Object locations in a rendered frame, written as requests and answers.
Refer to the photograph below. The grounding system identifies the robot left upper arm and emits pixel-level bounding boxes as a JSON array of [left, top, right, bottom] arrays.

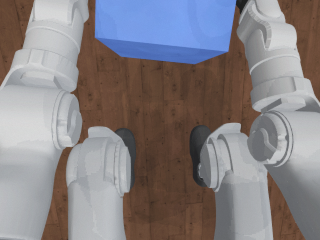
[[0, 84, 83, 240]]

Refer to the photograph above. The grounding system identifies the robot right upper arm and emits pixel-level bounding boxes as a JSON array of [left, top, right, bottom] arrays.
[[247, 110, 320, 240]]

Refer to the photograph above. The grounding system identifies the right robot forearm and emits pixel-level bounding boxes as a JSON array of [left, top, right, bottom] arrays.
[[236, 0, 320, 114]]

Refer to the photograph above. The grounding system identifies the right robot hand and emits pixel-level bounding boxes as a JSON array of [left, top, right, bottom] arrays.
[[236, 0, 248, 14]]

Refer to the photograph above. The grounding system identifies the left robot forearm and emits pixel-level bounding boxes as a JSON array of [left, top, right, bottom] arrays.
[[0, 0, 89, 93]]

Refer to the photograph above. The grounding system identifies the robot right shin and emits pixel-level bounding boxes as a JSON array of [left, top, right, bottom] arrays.
[[198, 122, 268, 185]]

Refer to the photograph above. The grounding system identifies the carton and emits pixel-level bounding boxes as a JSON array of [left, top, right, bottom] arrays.
[[95, 0, 237, 64]]

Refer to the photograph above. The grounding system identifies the robot right thigh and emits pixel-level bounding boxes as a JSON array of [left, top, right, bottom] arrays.
[[202, 133, 274, 240]]

